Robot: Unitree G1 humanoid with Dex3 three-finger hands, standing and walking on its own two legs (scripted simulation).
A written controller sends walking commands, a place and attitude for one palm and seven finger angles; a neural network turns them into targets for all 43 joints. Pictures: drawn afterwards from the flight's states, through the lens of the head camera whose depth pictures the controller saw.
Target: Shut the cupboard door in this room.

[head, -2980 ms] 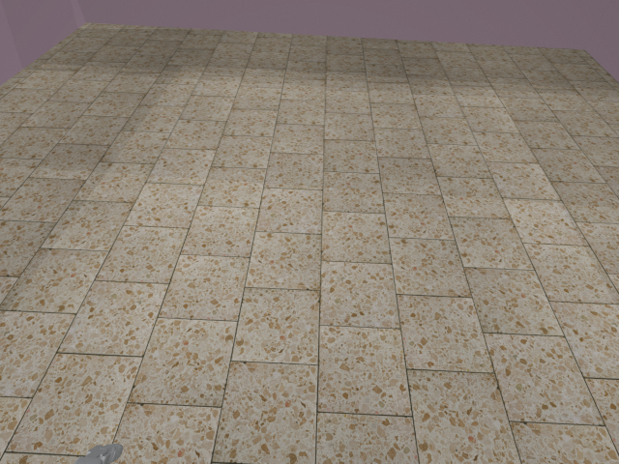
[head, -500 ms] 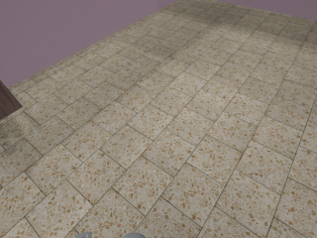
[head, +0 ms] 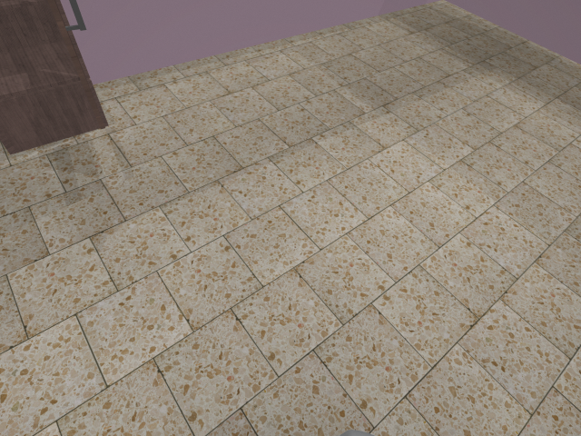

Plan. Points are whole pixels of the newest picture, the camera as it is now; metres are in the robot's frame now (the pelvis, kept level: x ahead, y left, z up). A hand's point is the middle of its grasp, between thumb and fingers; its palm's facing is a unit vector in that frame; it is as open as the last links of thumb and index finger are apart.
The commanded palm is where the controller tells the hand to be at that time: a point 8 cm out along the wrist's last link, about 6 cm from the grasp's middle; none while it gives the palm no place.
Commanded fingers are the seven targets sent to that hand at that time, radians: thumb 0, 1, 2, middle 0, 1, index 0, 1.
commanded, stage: turn or walk to find it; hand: left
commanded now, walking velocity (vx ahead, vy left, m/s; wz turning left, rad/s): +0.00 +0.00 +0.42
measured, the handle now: (68, 8) +1.24 +0.81 -0.05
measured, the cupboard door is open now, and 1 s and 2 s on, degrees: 84 84 84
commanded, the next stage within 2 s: stand and wait in 0.34 s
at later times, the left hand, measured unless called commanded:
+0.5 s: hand out of the picture +0.02 +0.16 -0.15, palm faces +0.22 -0.94 -0.26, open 7.4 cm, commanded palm none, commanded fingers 0.00 0.90 0.90 -0.20 -0.30 -0.20 -0.30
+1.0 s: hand out of the picture -0.11 +0.16 -0.18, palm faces +0.32 -0.92 -0.22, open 7.4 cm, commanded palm none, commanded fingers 0.00 0.90 0.90 -0.20 -0.30 -0.20 -0.30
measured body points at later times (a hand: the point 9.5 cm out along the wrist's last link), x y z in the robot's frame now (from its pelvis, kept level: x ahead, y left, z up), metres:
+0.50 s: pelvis -0.02 -0.04 +0.00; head +0.00 -0.07 +0.45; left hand +0.01 +0.21 -0.13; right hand +0.06 -0.29 -0.16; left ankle -0.06 +0.10 -0.66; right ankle -0.01 -0.14 -0.74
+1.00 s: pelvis -0.05 -0.02 +0.00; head -0.05 -0.01 +0.45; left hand -0.12 +0.21 -0.16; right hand +0.09 -0.21 -0.15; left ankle -0.07 +0.09 -0.74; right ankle -0.02 -0.14 -0.74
